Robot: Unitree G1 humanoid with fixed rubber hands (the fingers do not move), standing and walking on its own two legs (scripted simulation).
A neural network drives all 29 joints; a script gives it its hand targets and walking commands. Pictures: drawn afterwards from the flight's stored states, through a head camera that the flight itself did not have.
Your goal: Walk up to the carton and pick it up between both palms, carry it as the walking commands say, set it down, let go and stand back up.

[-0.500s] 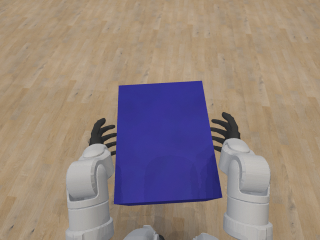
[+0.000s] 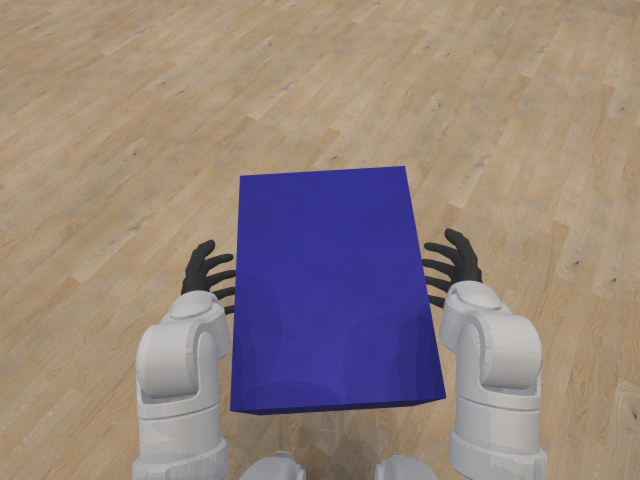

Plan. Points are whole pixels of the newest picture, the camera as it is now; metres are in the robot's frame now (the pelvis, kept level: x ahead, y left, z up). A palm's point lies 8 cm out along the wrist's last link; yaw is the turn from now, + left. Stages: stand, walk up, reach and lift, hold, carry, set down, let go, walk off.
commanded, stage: carry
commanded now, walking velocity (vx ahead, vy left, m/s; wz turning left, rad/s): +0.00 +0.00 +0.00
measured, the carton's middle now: (329, 295) +0.36 +0.00 -0.02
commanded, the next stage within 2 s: none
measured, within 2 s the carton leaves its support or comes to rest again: neither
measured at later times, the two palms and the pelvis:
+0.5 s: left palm out of the picture +0.29 +0.36 +0.09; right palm (267, 249) +0.35 +0.07 +0.11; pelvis +0.02 +0.15 +0.02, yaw +9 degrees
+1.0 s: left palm out of the picture +0.26 +0.39 +0.10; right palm (235, 268) +0.33 +0.10 +0.11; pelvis +0.01 +0.18 +0.02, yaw +11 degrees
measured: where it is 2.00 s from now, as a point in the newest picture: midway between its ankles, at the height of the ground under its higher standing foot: outside the picture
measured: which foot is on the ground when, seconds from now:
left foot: down 0.00-0.10, up 0.12-0.26, down 0.28-1.00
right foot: up 0.00-0.04, down 0.06-0.30, up 0.32-0.78, down 0.80-1.00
